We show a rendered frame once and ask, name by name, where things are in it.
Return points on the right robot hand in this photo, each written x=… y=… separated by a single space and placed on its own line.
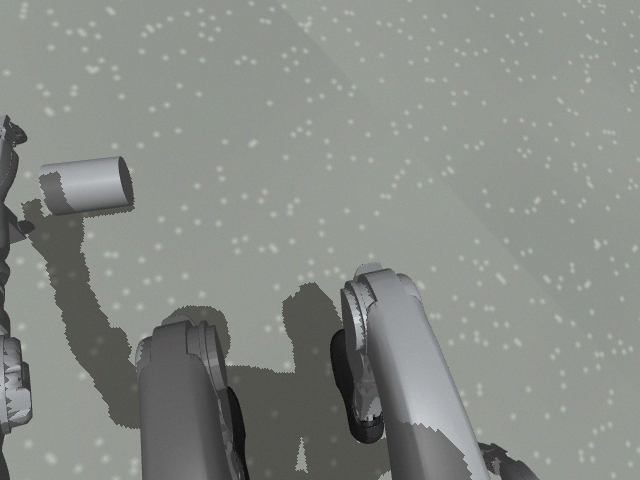
x=498 y=462

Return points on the left robot arm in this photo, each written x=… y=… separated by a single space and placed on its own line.
x=15 y=387

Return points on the can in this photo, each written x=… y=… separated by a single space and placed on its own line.
x=87 y=185

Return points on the right robot foot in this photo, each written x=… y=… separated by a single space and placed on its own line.
x=363 y=431

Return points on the left robot foot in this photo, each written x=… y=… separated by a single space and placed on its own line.
x=239 y=434

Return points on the left robot hand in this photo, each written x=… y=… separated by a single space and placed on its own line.
x=10 y=136

